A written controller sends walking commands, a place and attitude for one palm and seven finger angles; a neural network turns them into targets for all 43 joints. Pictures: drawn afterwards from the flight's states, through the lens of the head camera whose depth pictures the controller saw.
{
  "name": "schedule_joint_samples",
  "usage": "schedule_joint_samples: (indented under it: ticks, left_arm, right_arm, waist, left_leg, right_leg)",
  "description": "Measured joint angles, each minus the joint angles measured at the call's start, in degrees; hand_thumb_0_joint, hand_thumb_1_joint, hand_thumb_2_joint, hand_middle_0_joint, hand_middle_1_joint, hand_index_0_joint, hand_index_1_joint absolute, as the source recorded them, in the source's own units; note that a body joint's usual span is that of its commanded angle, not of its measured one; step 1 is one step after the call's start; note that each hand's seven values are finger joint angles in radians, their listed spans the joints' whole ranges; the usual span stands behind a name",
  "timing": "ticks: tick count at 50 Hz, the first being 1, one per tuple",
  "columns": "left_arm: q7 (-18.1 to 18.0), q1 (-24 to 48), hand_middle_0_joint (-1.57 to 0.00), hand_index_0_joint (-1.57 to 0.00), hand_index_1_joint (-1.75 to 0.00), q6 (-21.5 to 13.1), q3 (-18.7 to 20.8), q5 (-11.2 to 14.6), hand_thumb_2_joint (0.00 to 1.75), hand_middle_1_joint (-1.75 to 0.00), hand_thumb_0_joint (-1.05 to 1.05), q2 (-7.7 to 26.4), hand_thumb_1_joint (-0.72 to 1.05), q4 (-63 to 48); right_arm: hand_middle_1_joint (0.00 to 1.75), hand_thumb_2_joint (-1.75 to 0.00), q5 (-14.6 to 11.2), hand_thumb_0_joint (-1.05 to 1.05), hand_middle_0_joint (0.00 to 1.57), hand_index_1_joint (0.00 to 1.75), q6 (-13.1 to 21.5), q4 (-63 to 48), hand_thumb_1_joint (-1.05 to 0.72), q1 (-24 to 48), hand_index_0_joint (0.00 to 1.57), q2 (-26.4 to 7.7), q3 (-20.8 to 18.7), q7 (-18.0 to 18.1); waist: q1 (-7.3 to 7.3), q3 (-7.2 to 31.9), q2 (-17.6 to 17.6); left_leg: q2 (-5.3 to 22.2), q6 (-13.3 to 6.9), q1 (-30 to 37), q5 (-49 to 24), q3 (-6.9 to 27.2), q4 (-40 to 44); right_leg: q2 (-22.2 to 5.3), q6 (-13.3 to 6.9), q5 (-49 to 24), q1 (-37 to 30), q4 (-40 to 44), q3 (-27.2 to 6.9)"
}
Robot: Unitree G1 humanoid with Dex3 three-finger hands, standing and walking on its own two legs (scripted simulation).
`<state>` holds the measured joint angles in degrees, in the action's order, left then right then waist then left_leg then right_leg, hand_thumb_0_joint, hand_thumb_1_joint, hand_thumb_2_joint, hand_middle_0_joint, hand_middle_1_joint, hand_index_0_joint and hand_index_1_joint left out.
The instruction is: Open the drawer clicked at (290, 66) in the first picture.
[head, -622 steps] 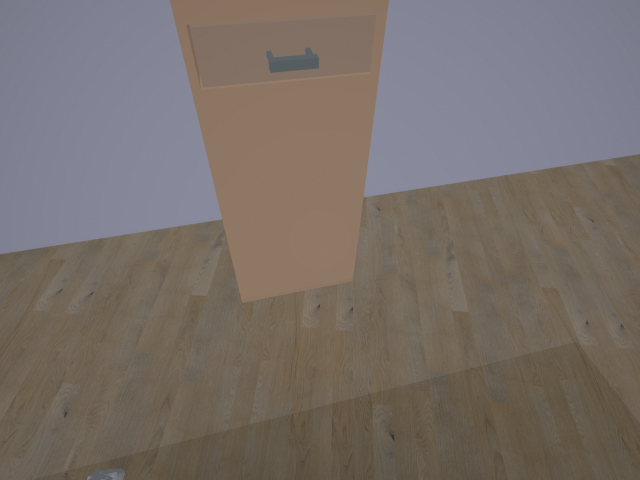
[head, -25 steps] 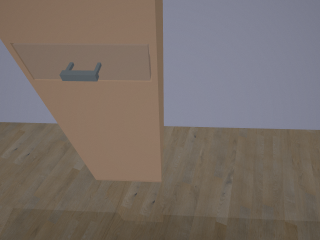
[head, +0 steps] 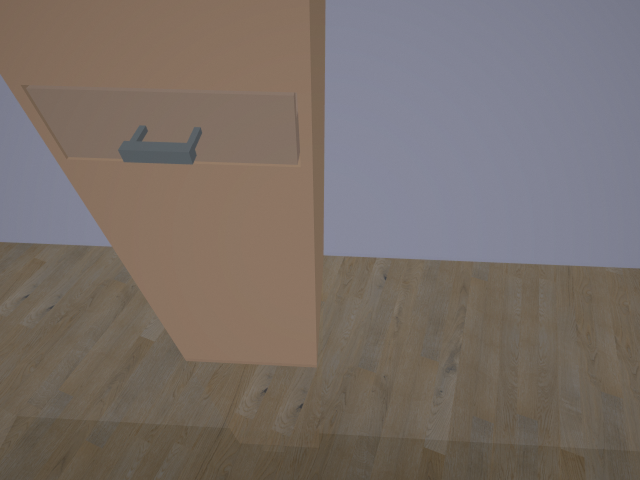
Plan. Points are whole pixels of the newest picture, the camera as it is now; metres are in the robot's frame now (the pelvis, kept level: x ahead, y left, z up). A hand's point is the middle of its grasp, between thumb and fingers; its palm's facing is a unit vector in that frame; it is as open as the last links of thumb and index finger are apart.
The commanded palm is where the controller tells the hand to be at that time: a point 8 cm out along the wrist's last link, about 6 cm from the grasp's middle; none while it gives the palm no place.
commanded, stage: look again from close up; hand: left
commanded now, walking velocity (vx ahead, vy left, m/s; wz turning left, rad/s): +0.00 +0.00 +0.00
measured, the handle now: (163, 143) +0.53 +0.27 +0.13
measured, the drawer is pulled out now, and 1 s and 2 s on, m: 0.00 0.00 0.00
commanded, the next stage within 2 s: raise the hand with hooked fingers in 0.50 s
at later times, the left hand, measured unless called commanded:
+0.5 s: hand out of the picture +0.08 +0.26 -0.15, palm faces +0.01 -0.95 -0.31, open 7.4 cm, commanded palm none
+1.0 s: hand (82, 476) +0.13 +0.29 -0.04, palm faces +0.01 -0.09 -1.00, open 8.5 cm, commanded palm +0.12 +0.30 +0.02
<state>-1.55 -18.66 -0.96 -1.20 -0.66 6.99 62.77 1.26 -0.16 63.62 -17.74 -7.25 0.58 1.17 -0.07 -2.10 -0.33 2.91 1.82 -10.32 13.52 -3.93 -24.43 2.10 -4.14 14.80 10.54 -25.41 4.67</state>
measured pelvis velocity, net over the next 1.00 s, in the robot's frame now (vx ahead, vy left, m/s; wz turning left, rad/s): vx -0.05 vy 0.04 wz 0.00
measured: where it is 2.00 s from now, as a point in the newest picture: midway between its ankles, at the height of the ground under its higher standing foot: outside the picture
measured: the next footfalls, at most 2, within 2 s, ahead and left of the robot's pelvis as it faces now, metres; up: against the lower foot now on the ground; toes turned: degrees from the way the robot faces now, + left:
none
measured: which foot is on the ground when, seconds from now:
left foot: down 0.00-1.00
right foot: down 0.00-1.00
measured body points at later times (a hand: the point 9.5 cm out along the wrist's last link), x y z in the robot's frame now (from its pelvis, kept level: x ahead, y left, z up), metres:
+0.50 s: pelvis -0.01 +0.04 +0.00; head -0.02 +0.03 +0.45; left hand +0.08 +0.31 -0.13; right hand +0.08 -0.24 -0.13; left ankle -0.01 +0.14 -0.74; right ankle -0.01 -0.07 -0.74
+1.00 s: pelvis -0.05 +0.04 -0.05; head -0.02 +0.02 +0.40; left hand +0.13 +0.29 +0.01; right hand +0.18 -0.17 -0.13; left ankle -0.01 +0.14 -0.74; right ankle -0.01 -0.06 -0.74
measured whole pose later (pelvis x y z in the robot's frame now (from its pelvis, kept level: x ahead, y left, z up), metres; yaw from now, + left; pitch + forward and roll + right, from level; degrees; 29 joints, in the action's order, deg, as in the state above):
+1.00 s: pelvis -0.05 +0.04 -0.05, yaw +0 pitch +8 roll +1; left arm -24.9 -23.4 -9.9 0.3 -60.7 22.6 1.3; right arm 4.2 0.9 31.0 -7.3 -13.1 -1.0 0.4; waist 5.9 5.0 -1.3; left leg -1.1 -2.2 -35.9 20.2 -4.0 -48.2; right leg 1.7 -2.1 21.5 36.8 -50.4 -1.6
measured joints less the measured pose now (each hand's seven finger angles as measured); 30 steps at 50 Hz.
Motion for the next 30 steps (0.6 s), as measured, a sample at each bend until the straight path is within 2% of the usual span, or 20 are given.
schedule_joint_samples:
  ticks: [4,7,18,30]
  left_arm:
    - [-0.1,-0.4,-0.2,-0.2,-0.3,-0.5,0.6,-0.1,0.9,-0.3,0.0,0.4,0.91,-1.1]
    - [-0.5,0.2,-0.2,-0.2,-0.3,-0.5,1.3,-0.1,0.9,-0.3,0.0,1.7,0.91,-1.9]
    - [-0.3,5.9,-0.2,-0.2,-0.3,0.2,1.7,0.2,0.9,-0.3,0.0,7.4,0.91,-4.8]
    - [0.7,9.0,-0.2,-0.2,-0.3,0.7,0.9,0.0,0.9,-0.3,0.0,9.6,0.91,-4.3]
  right_arm:
    - [0.3,-0.9,0.3,0.0,0.2,0.3,0.3,-3.0,-0.91,-0.9,0.2,-2.2,-1.2,0.3]
    - [0.3,-0.9,0.1,0.0,0.2,0.3,0.3,-3.8,-0.91,-0.4,0.2,-3.8,-1.7,0.4]
    - [0.3,-0.9,0.2,0.0,0.2,0.3,1.0,-5.4,-0.91,5.7,0.2,-7.6,-1.3,0.2]
    - [0.3,-0.9,0.2,0.0,0.2,0.3,1.2,-4.4,-0.91,8.8,0.2,-9.7,-0.3,-0.8]
  waist:
    - [-0.65,1.1,-1.9]
    - [-0.66,1.9,-2.0]
    - [0.17,2.6,-0.3]
    - [0.45,1.7,0.0]
  left_leg:
    - [0.1,-0.6,-2.3,2.4,0.8,-4.2]
    - [-0.3,-0.7,-1.8,3.2,0.9,-5.0]
    - [-1.6,-2.2,1.2,2.7,-0.7,-3.3]
    - [-3.0,-3.5,2.1,-0.8,-1.3,1.2]
  right_leg:
    - [-0.1,0.2,1.4,1.1,-2.1,0.7]
    - [-0.5,0.6,2.4,0.6,-3.0,0.8]
    - [-1.7,2.2,1.7,-1.5,-2.5,-0.8]
    - [-3.0,3.6,-1.7,-2.1,1.4,-1.3]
